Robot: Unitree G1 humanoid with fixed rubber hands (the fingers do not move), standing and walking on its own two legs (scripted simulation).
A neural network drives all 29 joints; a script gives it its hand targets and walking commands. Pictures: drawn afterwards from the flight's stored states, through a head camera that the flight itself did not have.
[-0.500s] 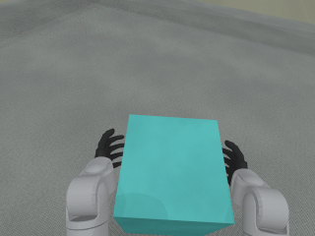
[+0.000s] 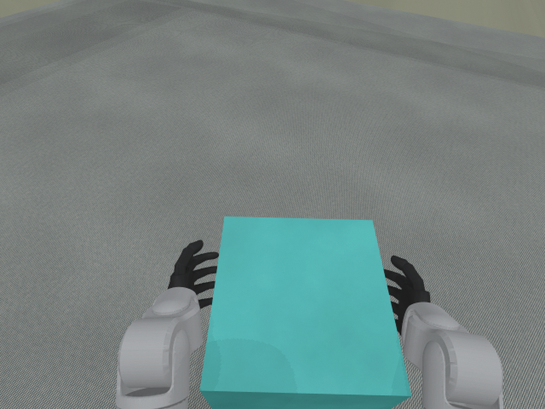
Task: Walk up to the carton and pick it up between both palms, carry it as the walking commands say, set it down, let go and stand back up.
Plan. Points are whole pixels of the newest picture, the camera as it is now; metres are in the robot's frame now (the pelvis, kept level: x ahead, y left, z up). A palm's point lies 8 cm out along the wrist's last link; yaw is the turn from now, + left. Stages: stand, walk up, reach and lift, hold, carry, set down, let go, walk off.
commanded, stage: carry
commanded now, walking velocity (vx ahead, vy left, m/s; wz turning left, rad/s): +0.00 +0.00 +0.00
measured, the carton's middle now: (294, 329) +0.26 +0.00 +0.01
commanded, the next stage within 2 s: hold in 1.82 s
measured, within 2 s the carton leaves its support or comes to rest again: neither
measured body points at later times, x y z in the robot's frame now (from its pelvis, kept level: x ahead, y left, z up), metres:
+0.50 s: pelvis -0.13 +0.02 +0.01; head -0.13 +0.03 +0.46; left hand +0.16 +0.17 +0.10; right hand +0.15 -0.12 +0.08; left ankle -0.06 +0.12 -0.72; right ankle -0.15 -0.11 -0.69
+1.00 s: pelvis -0.16 -0.04 +0.00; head -0.14 -0.06 +0.45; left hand +0.14 +0.11 +0.07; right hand +0.13 -0.19 +0.04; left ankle -0.13 +0.10 -0.72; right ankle -0.14 -0.11 -0.72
